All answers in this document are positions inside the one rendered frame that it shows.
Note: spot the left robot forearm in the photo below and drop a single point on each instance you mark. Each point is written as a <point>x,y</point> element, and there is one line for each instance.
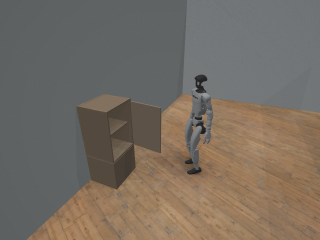
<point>209,121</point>

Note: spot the cupboard door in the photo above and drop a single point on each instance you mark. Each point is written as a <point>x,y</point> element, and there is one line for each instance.
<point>146,126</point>

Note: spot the right robot forearm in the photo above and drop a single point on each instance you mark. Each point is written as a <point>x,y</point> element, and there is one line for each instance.
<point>192,114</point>

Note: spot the right robot shin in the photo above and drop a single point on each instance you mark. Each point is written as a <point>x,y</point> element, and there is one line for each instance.
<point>189,148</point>

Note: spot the left robot hand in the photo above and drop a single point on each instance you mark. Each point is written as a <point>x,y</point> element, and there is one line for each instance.
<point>207,137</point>

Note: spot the left robot upper arm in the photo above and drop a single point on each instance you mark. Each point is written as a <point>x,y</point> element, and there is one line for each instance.
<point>207,99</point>

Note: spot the left robot foot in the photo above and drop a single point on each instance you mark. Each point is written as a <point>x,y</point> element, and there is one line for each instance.
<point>193,171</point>

